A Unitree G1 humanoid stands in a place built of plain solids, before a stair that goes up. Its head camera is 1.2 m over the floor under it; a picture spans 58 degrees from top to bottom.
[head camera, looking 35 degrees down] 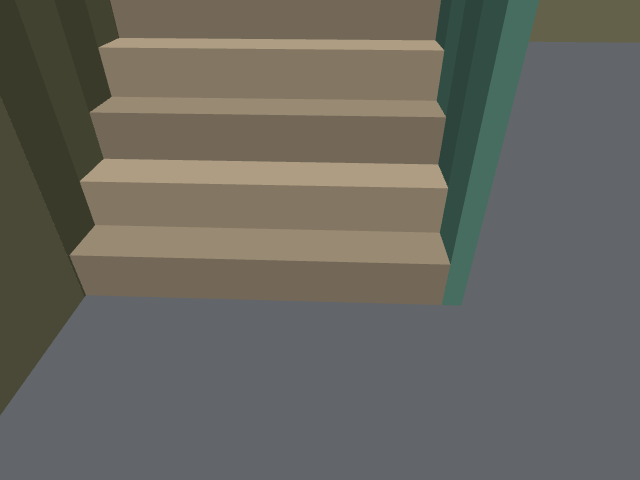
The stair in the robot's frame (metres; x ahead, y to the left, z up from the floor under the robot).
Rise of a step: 0.20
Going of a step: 0.21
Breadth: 1.44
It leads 2 degrees to the right of straight ahead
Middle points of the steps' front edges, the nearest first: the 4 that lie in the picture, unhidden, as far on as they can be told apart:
1.29 0.24 0.21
1.50 0.23 0.41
1.71 0.22 0.62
1.93 0.21 0.82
